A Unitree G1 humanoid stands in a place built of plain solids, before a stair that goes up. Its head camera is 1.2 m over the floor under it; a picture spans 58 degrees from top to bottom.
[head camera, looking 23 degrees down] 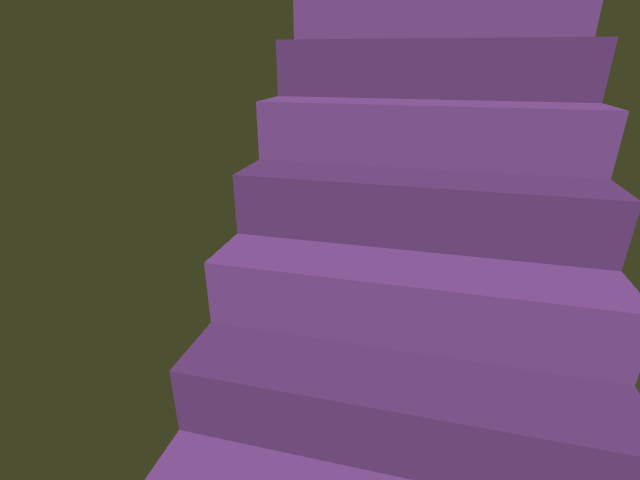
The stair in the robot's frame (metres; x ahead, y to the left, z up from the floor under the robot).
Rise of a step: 0.21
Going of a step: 0.24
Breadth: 1.25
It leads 14 degrees to the right of straight ahead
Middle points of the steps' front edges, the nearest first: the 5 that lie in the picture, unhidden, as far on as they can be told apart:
0.79 -0.17 0.42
1.02 -0.23 0.63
1.26 -0.29 0.84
1.49 -0.35 1.05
1.72 -0.41 1.26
